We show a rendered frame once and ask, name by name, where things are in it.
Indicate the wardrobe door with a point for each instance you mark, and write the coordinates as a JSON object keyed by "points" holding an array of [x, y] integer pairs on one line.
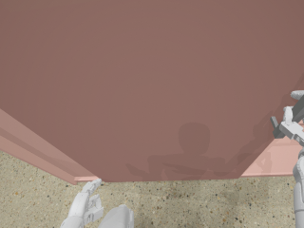
{"points": [[19, 134], [152, 90]]}

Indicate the robot left thigh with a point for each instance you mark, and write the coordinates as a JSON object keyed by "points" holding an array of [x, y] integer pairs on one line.
{"points": [[118, 217]]}

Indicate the robot left hand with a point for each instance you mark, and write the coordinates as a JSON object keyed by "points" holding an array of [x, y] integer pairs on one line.
{"points": [[83, 205]]}

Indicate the left robot forearm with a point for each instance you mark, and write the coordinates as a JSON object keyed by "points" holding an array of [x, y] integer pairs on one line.
{"points": [[73, 222]]}

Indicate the handle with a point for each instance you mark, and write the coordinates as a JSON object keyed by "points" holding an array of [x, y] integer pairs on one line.
{"points": [[298, 115]]}

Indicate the right robot forearm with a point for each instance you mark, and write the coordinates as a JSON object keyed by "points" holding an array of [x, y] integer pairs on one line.
{"points": [[298, 172]]}

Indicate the robot right hand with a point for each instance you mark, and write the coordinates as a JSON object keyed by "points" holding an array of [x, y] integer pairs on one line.
{"points": [[292, 129]]}

